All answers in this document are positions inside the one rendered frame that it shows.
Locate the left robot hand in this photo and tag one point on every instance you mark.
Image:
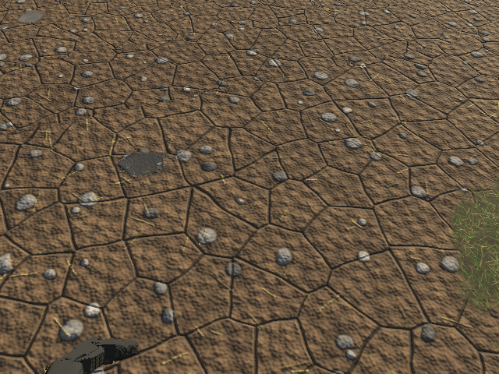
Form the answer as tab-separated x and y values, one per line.
93	353

